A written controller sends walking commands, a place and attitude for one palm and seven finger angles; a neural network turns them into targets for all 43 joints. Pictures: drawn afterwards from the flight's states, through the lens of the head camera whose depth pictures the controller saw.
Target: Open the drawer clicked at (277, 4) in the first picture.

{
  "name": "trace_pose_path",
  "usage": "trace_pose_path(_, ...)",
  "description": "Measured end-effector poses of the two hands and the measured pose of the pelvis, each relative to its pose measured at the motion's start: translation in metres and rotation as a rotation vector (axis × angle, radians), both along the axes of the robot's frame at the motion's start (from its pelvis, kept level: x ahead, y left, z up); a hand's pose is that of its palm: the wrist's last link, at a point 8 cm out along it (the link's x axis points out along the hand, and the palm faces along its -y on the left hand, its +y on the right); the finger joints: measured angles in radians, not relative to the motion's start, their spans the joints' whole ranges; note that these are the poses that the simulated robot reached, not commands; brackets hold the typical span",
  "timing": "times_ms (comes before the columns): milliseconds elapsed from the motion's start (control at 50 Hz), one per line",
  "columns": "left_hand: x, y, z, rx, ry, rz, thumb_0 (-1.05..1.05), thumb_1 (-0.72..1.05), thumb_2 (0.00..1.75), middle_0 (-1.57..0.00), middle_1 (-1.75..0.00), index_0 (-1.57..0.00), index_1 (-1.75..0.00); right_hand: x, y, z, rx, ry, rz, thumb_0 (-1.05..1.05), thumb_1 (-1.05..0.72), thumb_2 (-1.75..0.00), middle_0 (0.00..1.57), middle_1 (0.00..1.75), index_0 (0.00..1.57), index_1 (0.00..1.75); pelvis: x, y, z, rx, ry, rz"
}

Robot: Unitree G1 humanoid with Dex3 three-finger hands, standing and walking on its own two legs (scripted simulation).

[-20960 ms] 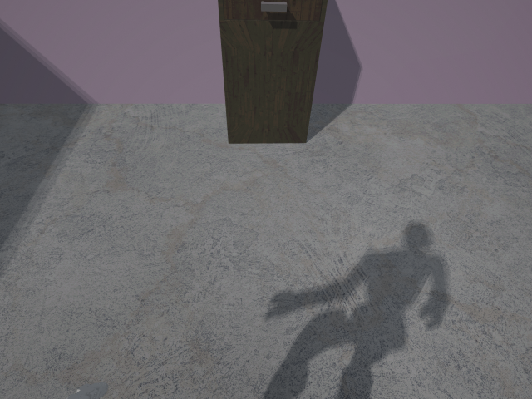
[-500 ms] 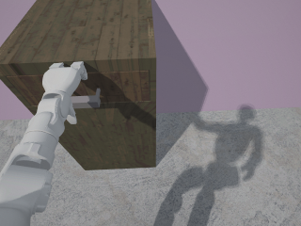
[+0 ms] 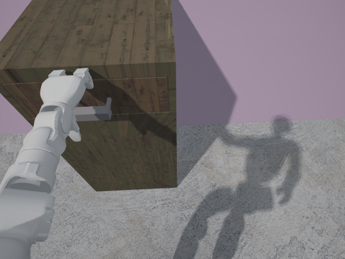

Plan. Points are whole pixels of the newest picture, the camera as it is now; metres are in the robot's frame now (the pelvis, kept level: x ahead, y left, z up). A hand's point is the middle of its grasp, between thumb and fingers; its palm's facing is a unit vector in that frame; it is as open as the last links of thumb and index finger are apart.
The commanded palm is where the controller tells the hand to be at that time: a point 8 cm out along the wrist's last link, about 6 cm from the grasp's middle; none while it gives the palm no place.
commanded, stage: re-aim the fingers above the handle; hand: left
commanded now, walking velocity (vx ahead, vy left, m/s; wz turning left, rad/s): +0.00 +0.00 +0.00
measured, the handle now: (91, 107) +0.51 +0.24 +0.02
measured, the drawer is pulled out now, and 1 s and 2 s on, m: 0.00 0.00 0.00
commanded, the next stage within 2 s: lower the fingers behind the handle in 1.70 s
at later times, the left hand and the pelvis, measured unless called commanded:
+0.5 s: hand (71, 110) +0.45 +0.25 +0.08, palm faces -0.05 +0.00 -1.00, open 13.8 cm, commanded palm +0.43 +0.24 +0.15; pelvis -0.01 +0.00 +0.00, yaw +0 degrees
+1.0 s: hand (70, 106) +0.45 +0.25 +0.09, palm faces -0.06 +0.02 -1.00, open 13.7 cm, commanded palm +0.44 +0.24 +0.15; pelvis -0.01 +0.00 +0.00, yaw +0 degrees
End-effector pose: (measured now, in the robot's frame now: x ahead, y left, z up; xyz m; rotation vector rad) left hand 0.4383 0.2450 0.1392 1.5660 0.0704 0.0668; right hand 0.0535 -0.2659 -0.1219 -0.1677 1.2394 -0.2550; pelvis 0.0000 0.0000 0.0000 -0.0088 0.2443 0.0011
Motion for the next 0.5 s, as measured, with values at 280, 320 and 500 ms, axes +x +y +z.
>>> trace_pose_path(280,-0.003,-0.015,0.0,-0.028,0.006,-0.063,0.0,-0.49,0.3,-0.32,-1.2,-0.32,-1.21,-0.01,0.003,0.005,-0.009,-0.023,-0.024,0.01,-0.91,-0.9,0.2,0.29,0.2,0.3,-0.006,0.002,0.002,0.002,-0.022,-0.012)
trace_pose_path(320,-0.003,-0.009,0.002,-0.02,-0.008,-0.04,0.0,-0.49,0.3,-0.32,-1.2,-0.32,-1.21,-0.01,0.003,0.005,-0.012,-0.029,-0.024,0.01,-0.91,-0.9,0.2,0.29,0.2,0.3,-0.007,0.002,0.001,0.002,-0.019,-0.014)
trace_pose_path(500,-0.01,0.005,-0.001,0.007,0.048,0.007,0.0,-0.49,0.3,-0.32,-1.2,-0.32,-1.2,-0.01,0.002,0.005,-0.016,-0.017,-0.003,0.01,-0.91,-0.9,0.2,0.29,0.2,0.3,-0.007,0.005,0.002,-0.003,-0.019,0.005)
